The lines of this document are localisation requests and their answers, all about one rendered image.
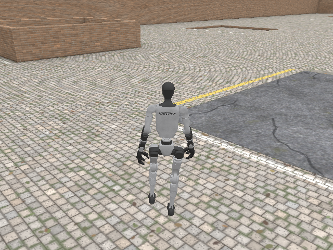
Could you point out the robot left forearm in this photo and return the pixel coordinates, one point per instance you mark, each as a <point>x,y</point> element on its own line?
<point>143,141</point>

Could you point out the robot right upper arm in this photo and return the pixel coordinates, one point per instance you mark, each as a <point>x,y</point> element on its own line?
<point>185,119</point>

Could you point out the robot left hand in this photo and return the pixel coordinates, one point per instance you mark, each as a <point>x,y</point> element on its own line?
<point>139,157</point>

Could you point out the humanoid robot torso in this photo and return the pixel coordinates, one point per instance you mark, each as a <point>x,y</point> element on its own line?
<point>167,126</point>

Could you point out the robot right hand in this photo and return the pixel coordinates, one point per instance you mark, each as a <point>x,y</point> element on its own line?
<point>189,150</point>

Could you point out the robot head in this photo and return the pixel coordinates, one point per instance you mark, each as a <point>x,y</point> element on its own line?
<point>167,91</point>

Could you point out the robot left upper arm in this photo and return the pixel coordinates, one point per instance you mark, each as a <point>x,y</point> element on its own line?
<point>148,119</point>

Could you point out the robot right forearm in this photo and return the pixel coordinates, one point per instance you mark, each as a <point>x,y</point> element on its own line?
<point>189,139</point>

